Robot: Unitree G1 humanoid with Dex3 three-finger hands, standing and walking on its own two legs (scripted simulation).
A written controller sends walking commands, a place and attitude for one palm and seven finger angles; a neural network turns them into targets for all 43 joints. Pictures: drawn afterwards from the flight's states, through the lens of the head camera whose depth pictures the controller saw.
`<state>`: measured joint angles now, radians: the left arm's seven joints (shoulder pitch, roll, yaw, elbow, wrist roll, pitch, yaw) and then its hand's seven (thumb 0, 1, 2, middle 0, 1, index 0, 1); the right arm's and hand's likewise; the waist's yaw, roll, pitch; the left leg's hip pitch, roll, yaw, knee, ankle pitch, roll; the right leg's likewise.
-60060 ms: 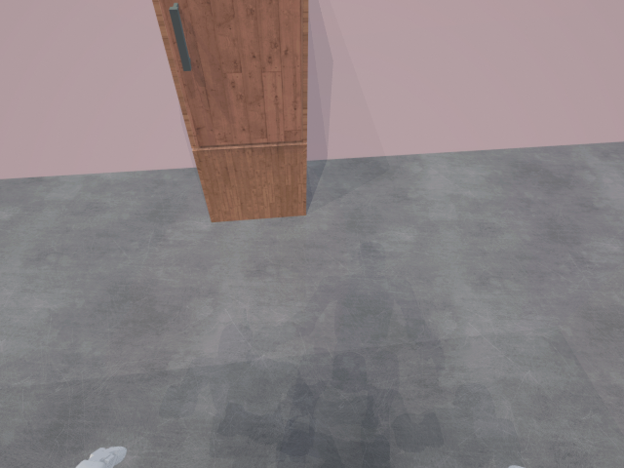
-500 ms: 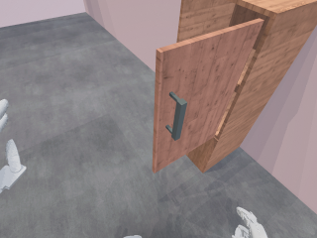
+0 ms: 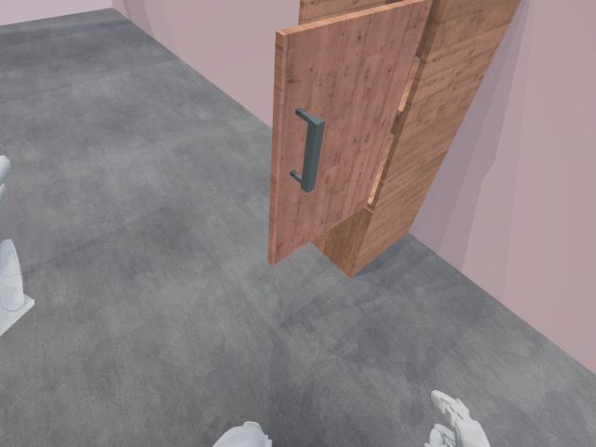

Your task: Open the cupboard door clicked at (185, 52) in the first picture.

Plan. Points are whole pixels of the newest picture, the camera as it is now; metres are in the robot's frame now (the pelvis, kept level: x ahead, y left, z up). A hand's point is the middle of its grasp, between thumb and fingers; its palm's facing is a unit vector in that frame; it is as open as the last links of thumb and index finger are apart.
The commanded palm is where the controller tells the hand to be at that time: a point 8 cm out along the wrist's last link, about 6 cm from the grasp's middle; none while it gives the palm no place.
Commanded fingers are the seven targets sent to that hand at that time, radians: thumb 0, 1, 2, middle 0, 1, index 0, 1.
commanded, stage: stop stepping back and stand still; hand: left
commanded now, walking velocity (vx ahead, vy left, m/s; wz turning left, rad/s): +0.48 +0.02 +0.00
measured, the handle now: (304, 151) +0.62 +0.05 +0.05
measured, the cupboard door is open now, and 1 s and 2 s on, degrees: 89 89 89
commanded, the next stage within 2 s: let the arm hang, fingers relaxed in 1.54 s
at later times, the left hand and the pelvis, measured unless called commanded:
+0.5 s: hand out of the picture +0.03 +0.29 +0.20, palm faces +0.53 -0.73 -0.43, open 7.4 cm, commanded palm -0.02 +0.31 +0.19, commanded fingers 0.00 0.90 0.90 -0.20 -0.30 -0.20 -0.30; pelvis -0.15 +0.00 +0.02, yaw +1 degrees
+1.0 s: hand out of the picture +0.00 +0.25 +0.17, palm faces +0.51 -0.70 -0.49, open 7.4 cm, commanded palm -0.07 +0.29 +0.19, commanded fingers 0.00 0.90 0.90 -0.20 -0.30 -0.20 -0.30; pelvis -0.19 -0.02 +0.00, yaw +4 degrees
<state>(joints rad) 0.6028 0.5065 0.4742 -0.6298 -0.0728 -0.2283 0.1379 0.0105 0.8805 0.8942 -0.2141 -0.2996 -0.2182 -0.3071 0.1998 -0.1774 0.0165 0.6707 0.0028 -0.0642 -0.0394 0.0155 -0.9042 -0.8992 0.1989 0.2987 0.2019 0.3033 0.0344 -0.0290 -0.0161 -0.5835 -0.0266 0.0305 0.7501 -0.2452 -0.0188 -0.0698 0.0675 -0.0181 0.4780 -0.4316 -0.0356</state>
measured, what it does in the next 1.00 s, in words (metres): walks backwards: left foot, then left foot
